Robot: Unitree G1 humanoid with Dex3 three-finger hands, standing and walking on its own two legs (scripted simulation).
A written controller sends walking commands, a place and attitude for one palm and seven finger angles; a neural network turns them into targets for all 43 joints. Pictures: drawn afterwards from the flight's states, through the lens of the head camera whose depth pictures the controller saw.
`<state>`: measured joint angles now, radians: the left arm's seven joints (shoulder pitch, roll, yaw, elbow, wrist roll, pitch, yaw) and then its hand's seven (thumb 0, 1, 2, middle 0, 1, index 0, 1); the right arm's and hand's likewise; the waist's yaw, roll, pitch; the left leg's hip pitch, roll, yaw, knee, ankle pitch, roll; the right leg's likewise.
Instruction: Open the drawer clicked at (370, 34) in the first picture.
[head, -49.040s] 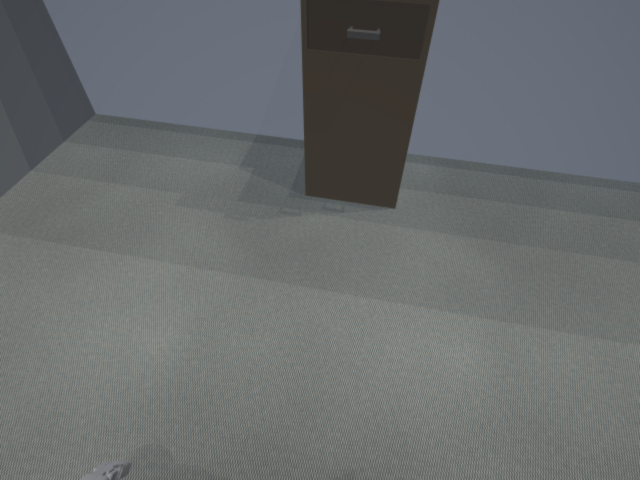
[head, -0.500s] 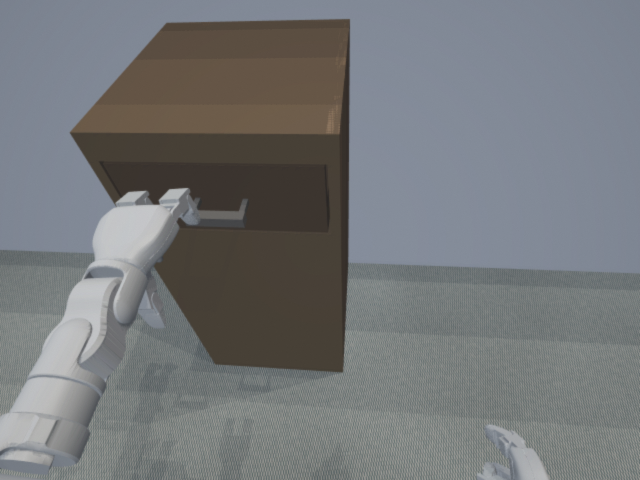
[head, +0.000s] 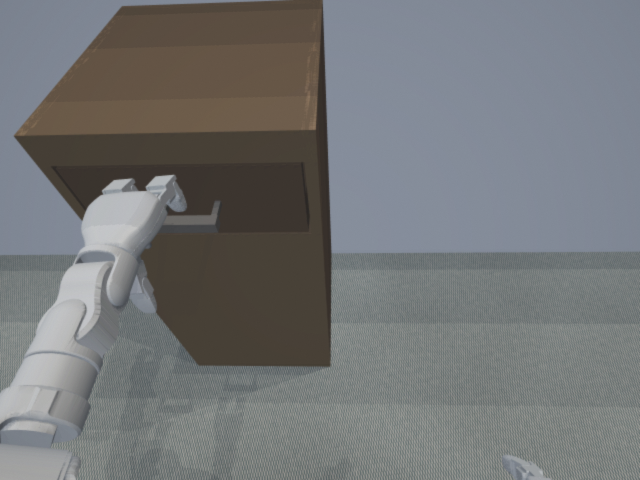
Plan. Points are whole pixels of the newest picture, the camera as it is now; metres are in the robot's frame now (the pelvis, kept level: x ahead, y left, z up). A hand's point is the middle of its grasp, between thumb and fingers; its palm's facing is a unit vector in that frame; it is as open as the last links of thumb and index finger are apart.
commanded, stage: move the hooked fingers above the handle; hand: left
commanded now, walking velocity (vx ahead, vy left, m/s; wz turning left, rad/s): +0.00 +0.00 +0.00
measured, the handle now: (188, 215) +0.50 +0.25 +0.01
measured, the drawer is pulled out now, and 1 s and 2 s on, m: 0.00 0.00 0.00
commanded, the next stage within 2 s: lower the fingers behind the handle in 1.38 s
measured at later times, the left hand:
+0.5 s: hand (160, 223) +0.43 +0.26 +0.06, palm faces -0.04 -0.05 -1.00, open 13.8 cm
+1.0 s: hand (154, 220) +0.44 +0.27 +0.06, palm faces -0.03 -0.05 -1.00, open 13.7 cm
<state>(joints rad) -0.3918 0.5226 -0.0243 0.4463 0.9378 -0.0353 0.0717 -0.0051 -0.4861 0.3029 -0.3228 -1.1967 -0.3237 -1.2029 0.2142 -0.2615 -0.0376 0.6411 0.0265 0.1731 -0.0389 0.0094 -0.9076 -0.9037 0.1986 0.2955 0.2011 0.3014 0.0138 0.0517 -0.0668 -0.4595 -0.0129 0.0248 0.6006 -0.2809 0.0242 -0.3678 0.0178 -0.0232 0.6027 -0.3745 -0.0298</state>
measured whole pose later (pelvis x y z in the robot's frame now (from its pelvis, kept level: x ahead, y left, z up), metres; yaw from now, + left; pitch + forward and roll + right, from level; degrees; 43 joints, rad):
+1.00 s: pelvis -0.01 +0.02 -0.01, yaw -2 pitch +13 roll -1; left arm -0.68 0.57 0.01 0.88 1.02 -0.12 0.18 0.00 -0.49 0.30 -0.32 -1.20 -0.33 -1.21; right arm 0.35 -0.26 -0.06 0.68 0.02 0.19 -0.04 0.01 -0.91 -0.90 0.20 0.30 0.20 0.30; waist -0.07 0.04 -0.12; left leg -0.62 0.00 0.04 0.69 -0.30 0.05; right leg -0.52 0.03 0.00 0.65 -0.37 -0.01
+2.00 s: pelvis -0.01 +0.01 -0.02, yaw -1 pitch +16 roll -1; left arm -0.69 0.55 0.01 0.95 1.06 -0.12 0.23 0.00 -0.49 0.30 -0.32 -1.20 -0.32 -1.20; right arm 0.32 -0.25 -0.05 0.68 0.01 0.19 -0.04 0.00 -0.91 -0.90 0.20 0.30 0.20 0.30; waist -0.08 0.04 -0.13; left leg -0.70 0.01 0.03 0.75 -0.32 0.04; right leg -0.59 0.04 -0.01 0.71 -0.39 -0.02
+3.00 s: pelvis -0.04 +0.02 -0.04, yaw -2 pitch +18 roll -2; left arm -0.81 0.55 -0.05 1.05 1.07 -0.06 0.29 0.00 -0.49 0.30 -0.23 -1.31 -0.32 -1.20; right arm 0.37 -0.25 -0.03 0.67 0.02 0.17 -0.04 0.00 -0.91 -0.90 0.20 0.30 0.20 0.30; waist -0.09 0.04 -0.15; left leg -0.86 0.01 0.02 0.87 -0.34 0.05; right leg -0.75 0.04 -0.03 0.84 -0.41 -0.01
